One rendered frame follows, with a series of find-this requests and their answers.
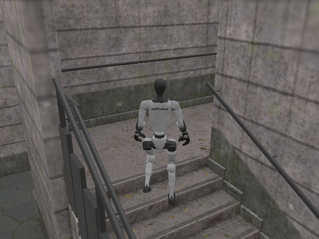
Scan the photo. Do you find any left robot upper arm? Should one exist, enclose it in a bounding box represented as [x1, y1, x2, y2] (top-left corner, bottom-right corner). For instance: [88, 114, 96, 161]
[138, 100, 150, 128]

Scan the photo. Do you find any robot head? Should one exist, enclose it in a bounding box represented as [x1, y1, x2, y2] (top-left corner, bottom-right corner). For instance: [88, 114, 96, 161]
[152, 79, 168, 103]

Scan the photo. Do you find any right robot hand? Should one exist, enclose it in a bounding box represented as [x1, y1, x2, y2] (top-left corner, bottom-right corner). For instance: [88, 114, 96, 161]
[178, 136, 190, 146]

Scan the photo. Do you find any robot left forearm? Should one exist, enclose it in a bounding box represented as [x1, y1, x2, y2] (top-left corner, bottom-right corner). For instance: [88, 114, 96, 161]
[135, 120, 143, 136]

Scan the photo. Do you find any right robot shin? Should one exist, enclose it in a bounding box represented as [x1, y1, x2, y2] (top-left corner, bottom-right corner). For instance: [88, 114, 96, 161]
[168, 164, 175, 198]

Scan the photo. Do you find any robot right forearm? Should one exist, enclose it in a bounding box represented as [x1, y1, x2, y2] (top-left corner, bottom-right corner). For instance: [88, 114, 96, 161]
[179, 120, 189, 138]

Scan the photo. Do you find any right robot upper arm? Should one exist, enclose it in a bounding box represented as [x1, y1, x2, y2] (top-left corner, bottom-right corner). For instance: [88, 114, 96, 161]
[170, 101, 184, 128]

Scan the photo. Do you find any left robot hand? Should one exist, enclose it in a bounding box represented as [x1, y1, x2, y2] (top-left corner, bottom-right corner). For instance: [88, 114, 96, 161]
[134, 133, 145, 142]

